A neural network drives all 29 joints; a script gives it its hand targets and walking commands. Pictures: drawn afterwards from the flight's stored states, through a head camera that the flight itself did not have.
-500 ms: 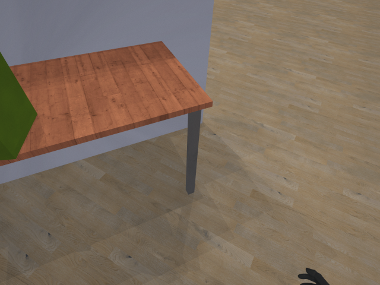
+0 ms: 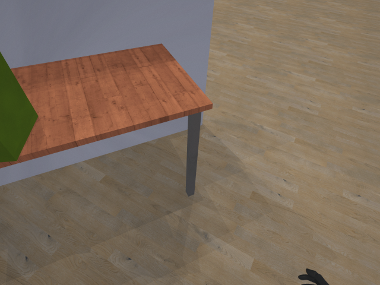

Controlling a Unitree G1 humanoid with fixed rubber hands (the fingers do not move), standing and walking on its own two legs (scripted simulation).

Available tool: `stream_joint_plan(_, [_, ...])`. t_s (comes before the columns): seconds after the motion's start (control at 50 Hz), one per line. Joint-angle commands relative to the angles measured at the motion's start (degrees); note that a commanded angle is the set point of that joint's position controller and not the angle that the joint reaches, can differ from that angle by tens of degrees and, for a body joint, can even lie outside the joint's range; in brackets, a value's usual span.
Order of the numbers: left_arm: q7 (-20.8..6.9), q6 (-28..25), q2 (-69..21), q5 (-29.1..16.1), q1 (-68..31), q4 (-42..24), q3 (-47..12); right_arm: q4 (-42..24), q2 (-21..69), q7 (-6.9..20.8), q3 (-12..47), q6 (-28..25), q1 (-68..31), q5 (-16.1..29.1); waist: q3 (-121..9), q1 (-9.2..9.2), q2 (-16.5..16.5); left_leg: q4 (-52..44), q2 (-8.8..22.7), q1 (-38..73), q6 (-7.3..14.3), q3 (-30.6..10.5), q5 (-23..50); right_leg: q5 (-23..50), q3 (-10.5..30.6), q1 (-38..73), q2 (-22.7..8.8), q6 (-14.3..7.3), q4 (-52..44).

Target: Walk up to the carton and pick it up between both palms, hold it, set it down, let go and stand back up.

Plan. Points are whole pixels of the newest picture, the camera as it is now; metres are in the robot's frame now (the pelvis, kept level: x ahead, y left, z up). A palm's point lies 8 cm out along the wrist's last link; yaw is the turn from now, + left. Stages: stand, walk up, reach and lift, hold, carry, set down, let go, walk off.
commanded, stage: walk up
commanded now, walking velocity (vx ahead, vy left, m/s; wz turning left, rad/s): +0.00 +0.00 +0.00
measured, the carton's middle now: out of the picture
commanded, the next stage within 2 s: none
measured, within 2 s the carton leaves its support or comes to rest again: neither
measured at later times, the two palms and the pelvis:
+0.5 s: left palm out of the picture +0.09 +0.49 -0.11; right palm out of the picture +0.10 -0.20 -0.08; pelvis +0.00 +0.13 -0.02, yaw +5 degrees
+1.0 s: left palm out of the picture -0.08 +0.64 -0.10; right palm (200, 284) +0.17 -0.02 -0.10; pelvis -0.01 +0.28 -0.02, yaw +15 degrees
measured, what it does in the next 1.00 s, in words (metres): steps to the left, turning left: left foot, then right foot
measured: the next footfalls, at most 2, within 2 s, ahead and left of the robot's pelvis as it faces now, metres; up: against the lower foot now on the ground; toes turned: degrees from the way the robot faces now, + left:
left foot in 0.44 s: +0.06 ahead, +0.21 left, +0.00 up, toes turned +6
right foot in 0.86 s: +0.12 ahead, +0.08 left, +0.00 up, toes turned +10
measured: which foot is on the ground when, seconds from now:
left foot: down 0.00-0.10, up 0.12-0.42, down 0.44-0.86, up 0.88-1.00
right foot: down 0.00-0.44, up 0.46-0.84, down 0.86-1.00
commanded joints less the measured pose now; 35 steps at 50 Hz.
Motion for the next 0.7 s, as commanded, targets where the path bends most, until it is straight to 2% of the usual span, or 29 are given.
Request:
stream_joint_plan(0.0, [0.6,-1.5,11.0,-0.2,-4.0,-2.4,2.2,3.5,-10.4,-0.1,-2.4,-1.2,-3.6,0.0,-4.2,0.20,-1.2,-10.0,6.7,5.0,1.5,-4.4,4.4,5.3,6.9,3.0,-6.9,-2.2,-10.1])
stream_joint_plan(0.04, [0.8,-1.6,10.4,-0.1,-3.7,-2.5,2.2,3.6,-10.9,-0.3,-2.4,-0.8,-4.1,-0.1,-2.4,0.48,0.5,-10.8,6.8,3.6,2.1,-5.3,2.5,2.6,7.5,1.9,-7.0,-2.1,-11.7])
stream_joint_plan(0.06, [2.5,-2.6,19.9,0.4,3.7,-5.9,7.3,-1.5,-16.8,2.5,-6.2,1.6,-3.2,-3.6,1.0,3.58,4.6,-1.2,1.9,-11.8,3.4,-7.3,0.8,-3.0,7.7,10.1,-9.9,-4.8,-7.1])
stream_joint_plan(0.08, [3.6,-2.9,21.2,0.3,8.3,-4.6,8.3,-3.0,-13.5,3.3,-5.8,2.5,-3.4,-3.7,-0.6,4.11,-2.6,10.0,-0.8,-21.0,2.7,-2.9,-8.0,-2.5,15.4,17.4,-18.1,-7.8,-12.3])
stream_joint_plan(0.1, [4.0,-3.1,22.9,0.4,6.9,-5.9,9.0,-4.1,-13.5,3.3,-5.7,3.5,-1.9,-4.5,-0.1,3.18,-2.4,18.7,1.7,-22.9,1.8,-4.6,-13.4,-2.8,19.7,12.5,-25.8,-10.7,-14.9])
stream_joint_plan(0.12, [4.1,-3.3,23.5,0.5,3.5,-7.5,9.5,-3.8,-14.0,3.5,-6.1,4.2,0.7,-4.1,0.7,1.80,-0.8,22.8,3.1,-21.3,1.4,-6.6,-13.9,-8.0,19.5,8.2,-26.6,-11.5,-16.4])
stream_joint_plan(0.14, [4.5,-3.5,22.7,0.9,2.2,-8.3,9.3,-3.7,-14.5,4.2,-6.7,4.4,1.2,-3.8,1.2,0.78,-1.8,25.6,3.4,-20.7,0.8,-6.9,-12.8,-9.7,19.3,5.6,-26.7,-12.8,-16.4])
stream_joint_plan(0.16, [4.6,-3.5,21.9,1.1,-0.4,-9.8,8.9,-3.5,-14.4,4.7,-7.1,4.5,3.3,-3.7,0.1,-0.54,-2.1,25.1,4.0,-19.4,0.9,-6.4,-11.9,-9.9,16.3,4.5,-25.1,-12.0,-16.1])
stream_joint_plan(0.2, [4.8,-3.9,21.2,1.4,1.2,-9.6,9.2,-3.8,-15.2,5.4,-7.9,4.9,3.0,-3.6,0.9,-0.31,-2.1,26.8,4.3,-18.3,0.5,-6.8,-9.6,-9.8,12.1,2.6,-22.0,-10.4,-14.6])
stream_joint_plan(0.22, [4.7,-4.1,20.9,1.1,2.3,-9.5,8.8,-3.5,-14.4,5.8,-7.7,5.1,2.9,-3.4,-0.2,0.59,-3.7,26.1,3.7,-18.3,-0.1,-5.7,-8.9,-7.4,10.3,4.6,-20.5,-9.8,-13.7])
stream_joint_plan(0.24, [4.7,-3.9,21.5,0.9,1.2,-10.0,9.1,-3.2,-14.5,5.9,-8.0,5.3,3.9,-3.3,-0.3,-0.57,-6.4,26.6,3.4,-18.0,-0.1,-5.6,-8.1,-5.8,9.1,5.3,-19.5,-9.6,-12.8])
stream_joint_plan(0.26, [4.7,-3.8,21.9,1.2,1.2,-10.4,9.6,-3.8,-14.3,6.2,-8.2,5.3,4.6,-3.2,-1.1,-0.68,-7.9,24.4,4.7,-17.5,-0.4,-5.0,-8.2,-3.5,8.4,6.3,-19.6,-9.8,-11.6])
stream_joint_plan(0.28, [4.7,-3.7,21.9,1.1,0.8,-10.4,9.7,-3.6,-13.9,6.3,-8.0,5.4,3.3,-2.9,-0.1,-0.25,-6.8,21.9,4.6,-16.8,-0.4,-3.9,-8.8,-2.2,6.9,5.2,-19.4,-9.9,-10.9])
stream_joint_plan(0.32, [4.6,-3.2,22.3,1.4,0.4,-11.1,9.3,-3.6,-13.7,6.4,-8.3,5.5,2.7,-2.5,-1.2,-0.75,-10.1,17.0,5.8,-12.3,0.0,-1.9,-10.4,-0.2,4.0,3.7,-18.6,-10.2,-9.3])
stream_joint_plan(0.36, [4.5,-3.1,23.0,1.6,-2.2,-11.7,9.4,-3.5,-14.2,6.4,-8.8,5.1,5.8,-2.1,-2.8,-2.96,-12.2,9.1,7.4,-7.3,1.8,-2.8,-10.1,-1.5,2.6,2.2,-19.0,-8.9,-6.3])
stream_joint_plan(0.38, [4.5,-2.8,22.6,1.2,-5.3,-12.8,9.1,-1.6,-14.7,6.3,-9.1,4.5,10.5,-2.2,-5.6,-6.42,-7.1,-0.1,6.3,0.4,2.9,-0.9,-3.3,-0.8,-0.3,-0.1,-16.8,-7.1,0.0])
stream_joint_plan(0.4, [4.4,-2.1,20.0,1.3,-5.4,-12.2,8.2,0.5,-15.2,5.9,-9.9,4.0,14.2,-2.8,-5.0,-8.52,-1.3,-7.4,3.6,6.2,3.3,-1.6,-3.3,-1.0,-5.2,-3.4,-11.0,-4.5,12.4])
stream_joint_plan(0.42, [4.4,-1.6,15.8,1.0,-2.7,-13.0,6.3,1.1,-19.3,5.0,-10.8,3.8,15.8,-3.5,-2.0,-8.48,13.7,-10.4,5.8,9.7,3.3,-10.2,4.4,-12.5,-9.1,-14.4,-4.8,-2.0,26.3])
stream_joint_plan(0.44, [4.7,-1.0,12.0,0.6,0.5,-13.8,5.0,-0.3,-23.4,4.7,-11.2,3.6,12.5,-3.9,-0.4,-5.29,25.6,-13.5,10.8,10.0,3.7,-24.5,11.6,-25.2,-8.2,-26.9,2.0,-0.7,34.0])
stream_joint_plan(0.46, [5.4,-0.8,15.9,-0.1,2.8,-12.7,5.4,-3.8,-24.5,4.4,-11.4,3.6,7.3,-2.9,-2.2,-3.35,18.0,-17.6,13.8,6.6,7.5,-31.2,2.1,-21.7,-3.2,-23.8,-0.5,-0.7,34.2])
stream_joint_plan(0.48, [5.8,-0.7,18.3,-0.2,2.3,-11.5,5.3,-5.0,-24.3,4.3,-11.3,3.9,4.0,-2.8,-0.1,-2.92,15.7,-18.8,13.7,2.8,8.3,-31.6,-4.8,-18.7,-2.1,-23.6,-2.4,-0.8,35.3])
stream_joint_plan(0.5, [5.7,-0.8,19.4,-0.7,1.5,-11.3,5.3,-6.1,-22.4,4.0,-10.8,3.8,3.5,-3.1,1.8,-2.88,13.4,-16.8,10.7,3.6,5.6,-27.5,0.1,-15.2,-1.0,-23.8,-4.2,-0.8,35.5])
stream_joint_plan(0.52, [5.5,-0.9,19.4,-1.1,1.3,-10.9,5.8,-6.0,-18.8,3.6,-9.8,3.7,4.9,-2.9,2.2,-2.83,11.1,-13.9,8.3,4.3,4.9,-22.6,7.4,-13.4,-1.6,-21.8,-4.5,-0.7,33.2])
stream_joint_plan(0.54, [5.2,-0.8,19.0,-1.1,2.3,-11.3,6.1,-6.6,-18.7,3.6,-9.8,3.7,5.5,-3.0,0.3,-2.72,11.0,-12.2,6.7,6.2,4.2,-20.9,13.5,-12.4,-2.2,-20.7,-4.0,-0.4,30.7])
stream_joint_plan(0.56, [5.3,-0.9,18.9,-1.4,3.9,-10.9,6.2,-6.9,-18.3,3.6,-10.0,3.6,6.9,-2.6,-1.6,-2.78,12.2,-11.1,6.0,9.4,4.9,-20.1,15.1,-10.7,-2.4,-20.2,-4.4,0.1,29.0])
stream_joint_plan(0.62, [5.2,-1.1,16.3,-1.1,4.0,-10.9,5.6,-7.3,-17.8,3.4,-10.5,3.7,10.2,-2.6,-6.3,-4.68,9.6,-8.5,5.8,19.7,5.8,-21.6,25.5,-10.9,-3.5,-21.5,-2.4,0.5,22.2])
stream_joint_plan(0.64, [5.4,-1.1,16.6,-1.2,3.6,-11.4,6.0,-7.5,-17.6,3.4,-10.4,3.8,10.5,-2.6,-6.3,-4.59,7.5,-8.8,7.6,19.8,7.2,-22.7,25.5,-10.8,-3.5,-21.2,-2.3,0.7,21.0])
stream_joint_plan(0.66, [5.7,-1.2,16.6,-1.3,2.7,-11.4,5.7,-7.5,-17.1,3.4,-10.4,4.0,10.0,-2.4,-4.8,-4.42,5.9,-9.2,7.2,18.9,7.1,-22.5,26.7,-10.7,-3.5,-21.3,-2.7,0.4,20.8])
stream_joint_plan(0.68, [5.8,-1.0,16.3,-1.3,4.1,-11.2,5.4,-7.6,-17.6,3.1,-10.3,4.1,9.9,-2.1,-5.1,-4.23,6.2,-8.7,7.1,18.9,5.1,-21.8,25.3,-10.1,-3.1,-21.6,-3.6,-0.3,20.3])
